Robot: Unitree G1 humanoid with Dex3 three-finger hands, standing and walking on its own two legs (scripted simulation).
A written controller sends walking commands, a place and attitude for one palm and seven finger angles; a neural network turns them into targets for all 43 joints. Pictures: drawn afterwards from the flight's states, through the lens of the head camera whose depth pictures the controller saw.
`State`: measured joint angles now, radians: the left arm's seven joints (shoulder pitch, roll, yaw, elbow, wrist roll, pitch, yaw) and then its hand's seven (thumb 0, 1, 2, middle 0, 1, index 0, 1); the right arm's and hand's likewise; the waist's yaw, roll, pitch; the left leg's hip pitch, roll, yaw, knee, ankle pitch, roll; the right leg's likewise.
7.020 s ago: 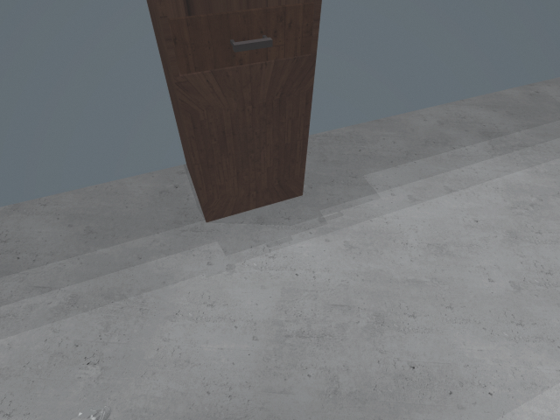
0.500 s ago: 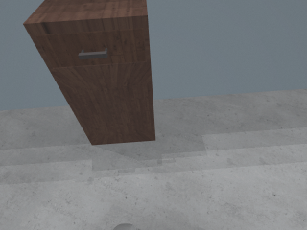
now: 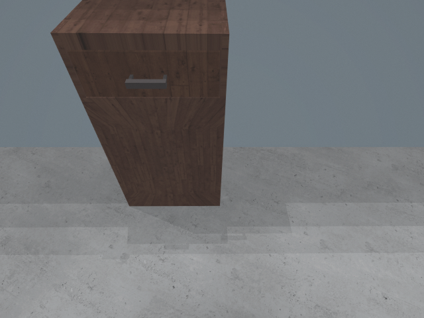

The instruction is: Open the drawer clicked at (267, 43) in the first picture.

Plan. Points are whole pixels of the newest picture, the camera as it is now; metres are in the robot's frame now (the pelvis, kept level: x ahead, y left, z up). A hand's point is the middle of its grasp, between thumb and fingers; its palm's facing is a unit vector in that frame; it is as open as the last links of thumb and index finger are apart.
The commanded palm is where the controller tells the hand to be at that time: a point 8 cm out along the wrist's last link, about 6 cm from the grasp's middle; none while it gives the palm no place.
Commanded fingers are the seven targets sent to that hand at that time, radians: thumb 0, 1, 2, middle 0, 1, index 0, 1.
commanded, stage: take the last steps up to it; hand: left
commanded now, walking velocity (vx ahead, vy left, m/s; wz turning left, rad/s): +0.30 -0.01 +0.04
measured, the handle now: (147, 80) +0.77 +0.24 +0.03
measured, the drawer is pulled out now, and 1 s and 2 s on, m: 0.00 0.00 0.00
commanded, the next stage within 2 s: come to a stop and stand still in 0.56 s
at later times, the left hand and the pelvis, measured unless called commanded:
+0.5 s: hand out of the picture +0.08 +0.15 -0.18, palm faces +0.16 -0.98 -0.12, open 7.3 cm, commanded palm none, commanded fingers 0.00 0.90 0.90 -0.20 -0.30 -0.20 -0.30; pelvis +0.16 +0.00 -0.01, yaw +2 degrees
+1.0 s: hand (150, 235) +0.35 +0.18 -0.17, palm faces +0.03 -0.97 -0.24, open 7.4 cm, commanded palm none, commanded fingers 0.00 0.90 0.90 -0.20 -0.30 -0.20 -0.30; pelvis +0.27 +0.00 -0.01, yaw +1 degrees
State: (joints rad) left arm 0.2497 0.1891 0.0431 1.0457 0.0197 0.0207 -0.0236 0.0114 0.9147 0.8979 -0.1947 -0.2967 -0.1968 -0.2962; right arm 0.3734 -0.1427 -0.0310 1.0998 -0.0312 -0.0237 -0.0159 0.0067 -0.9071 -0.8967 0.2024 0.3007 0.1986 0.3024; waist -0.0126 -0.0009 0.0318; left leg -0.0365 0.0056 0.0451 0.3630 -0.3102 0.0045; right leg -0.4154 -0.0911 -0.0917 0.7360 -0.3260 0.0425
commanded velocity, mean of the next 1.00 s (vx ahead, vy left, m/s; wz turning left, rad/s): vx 0.06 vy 0.01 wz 0.01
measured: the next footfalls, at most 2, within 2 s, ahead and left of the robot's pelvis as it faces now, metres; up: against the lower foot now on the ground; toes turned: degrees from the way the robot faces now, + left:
right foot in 0.06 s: +0.11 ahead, -0.13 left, +0.00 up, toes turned -8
left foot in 0.52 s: +0.29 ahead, +0.13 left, +0.00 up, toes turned +10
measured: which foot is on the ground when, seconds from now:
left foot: down 0.00-0.08, up 0.10-0.50, down 0.52-0.94, up 0.96-1.00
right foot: up 0.00-0.04, down 0.06-0.52, up 0.54-0.88, down 0.90-1.00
